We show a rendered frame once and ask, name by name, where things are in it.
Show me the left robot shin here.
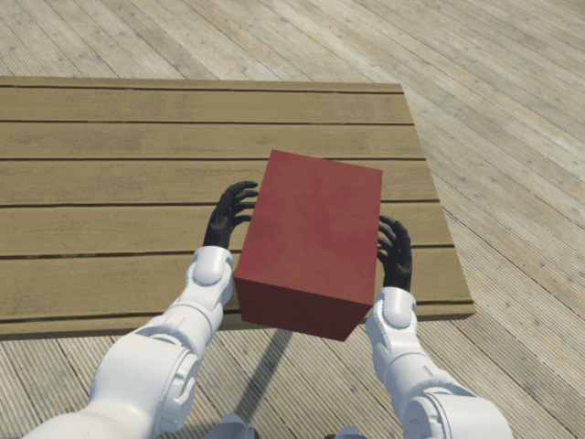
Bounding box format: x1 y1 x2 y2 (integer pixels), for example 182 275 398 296
221 413 246 426

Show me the left robot upper arm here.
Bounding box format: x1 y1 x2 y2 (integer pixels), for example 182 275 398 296
21 333 199 439

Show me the left robot hand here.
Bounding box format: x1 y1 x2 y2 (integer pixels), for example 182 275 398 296
203 181 259 250

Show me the left robot forearm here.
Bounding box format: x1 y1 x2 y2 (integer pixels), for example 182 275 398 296
89 246 233 402

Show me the right robot upper arm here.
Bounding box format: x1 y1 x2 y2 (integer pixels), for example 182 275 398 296
403 392 513 439

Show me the carton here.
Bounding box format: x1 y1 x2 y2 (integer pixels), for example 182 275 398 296
234 149 383 342

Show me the right robot hand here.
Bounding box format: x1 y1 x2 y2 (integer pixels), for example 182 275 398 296
377 216 412 292

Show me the right robot forearm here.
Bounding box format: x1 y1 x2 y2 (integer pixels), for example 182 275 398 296
366 287 514 439

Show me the table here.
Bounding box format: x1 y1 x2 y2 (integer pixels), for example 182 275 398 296
0 76 476 341

